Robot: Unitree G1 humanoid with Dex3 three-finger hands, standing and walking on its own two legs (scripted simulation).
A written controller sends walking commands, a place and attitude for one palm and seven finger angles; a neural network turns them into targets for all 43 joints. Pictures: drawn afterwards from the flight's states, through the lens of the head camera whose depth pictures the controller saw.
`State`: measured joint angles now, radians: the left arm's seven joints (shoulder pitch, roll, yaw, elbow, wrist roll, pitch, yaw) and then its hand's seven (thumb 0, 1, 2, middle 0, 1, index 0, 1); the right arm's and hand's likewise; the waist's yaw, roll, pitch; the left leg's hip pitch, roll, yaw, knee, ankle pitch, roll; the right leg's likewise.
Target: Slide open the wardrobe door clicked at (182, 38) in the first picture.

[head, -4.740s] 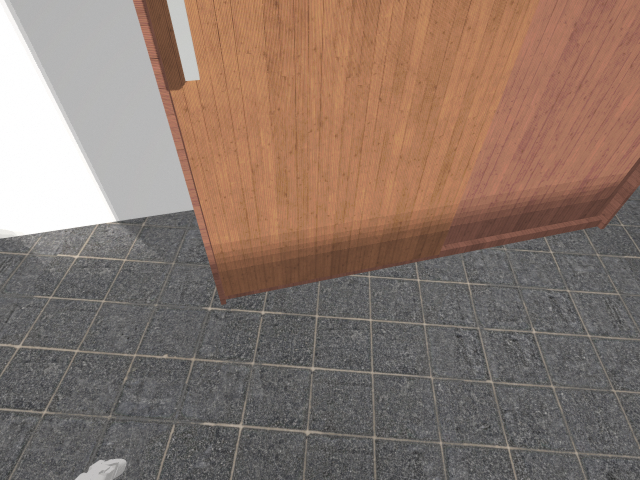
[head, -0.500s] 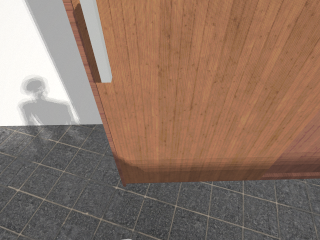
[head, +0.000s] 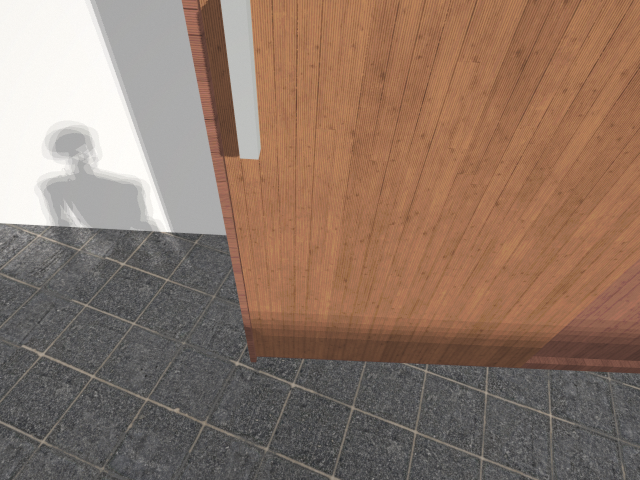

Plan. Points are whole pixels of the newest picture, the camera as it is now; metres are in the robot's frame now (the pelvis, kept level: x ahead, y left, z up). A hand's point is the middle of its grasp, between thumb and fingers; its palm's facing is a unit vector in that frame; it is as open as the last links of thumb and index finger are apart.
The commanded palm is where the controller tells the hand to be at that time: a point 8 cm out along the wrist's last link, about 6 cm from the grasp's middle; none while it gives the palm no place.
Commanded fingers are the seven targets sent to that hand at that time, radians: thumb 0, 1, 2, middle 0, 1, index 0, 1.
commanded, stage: come to a stop and stand still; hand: left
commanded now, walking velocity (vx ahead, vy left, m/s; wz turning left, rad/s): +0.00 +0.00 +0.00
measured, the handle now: (246, 76) +0.55 +0.17 +0.22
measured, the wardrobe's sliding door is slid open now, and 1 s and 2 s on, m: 0.00 0.00 0.00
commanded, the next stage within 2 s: look again from close up in 1.00 s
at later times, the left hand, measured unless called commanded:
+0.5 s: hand out of the picture +0.00 +0.18 -0.18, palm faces +0.00 -0.98 -0.22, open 7.3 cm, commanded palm none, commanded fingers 0.00 0.90 0.90 -0.20 -0.30 -0.20 -0.30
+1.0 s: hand out of the picture -0.05 +0.15 -0.18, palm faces +0.05 -0.98 -0.18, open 7.4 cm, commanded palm none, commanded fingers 0.00 0.90 0.90 -0.20 -0.30 -0.20 -0.30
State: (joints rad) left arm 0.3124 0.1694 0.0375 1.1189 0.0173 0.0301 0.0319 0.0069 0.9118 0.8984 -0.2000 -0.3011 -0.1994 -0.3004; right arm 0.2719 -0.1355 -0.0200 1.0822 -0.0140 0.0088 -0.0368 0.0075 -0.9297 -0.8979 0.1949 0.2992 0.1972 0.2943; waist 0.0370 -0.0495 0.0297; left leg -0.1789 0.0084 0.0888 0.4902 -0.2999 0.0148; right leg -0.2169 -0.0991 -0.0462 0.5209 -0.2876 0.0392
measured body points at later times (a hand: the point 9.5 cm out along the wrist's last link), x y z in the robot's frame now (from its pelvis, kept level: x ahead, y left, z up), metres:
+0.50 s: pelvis -0.02 +0.00 +0.00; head -0.01 +0.00 +0.45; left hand +0.00 +0.23 -0.16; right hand -0.01 -0.22 -0.16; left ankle -0.02 +0.11 -0.74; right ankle -0.01 -0.15 -0.74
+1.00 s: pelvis -0.05 -0.02 +0.00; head -0.06 -0.02 +0.45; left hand -0.06 +0.20 -0.16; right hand -0.05 -0.25 -0.15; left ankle -0.02 +0.11 -0.74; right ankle -0.01 -0.15 -0.74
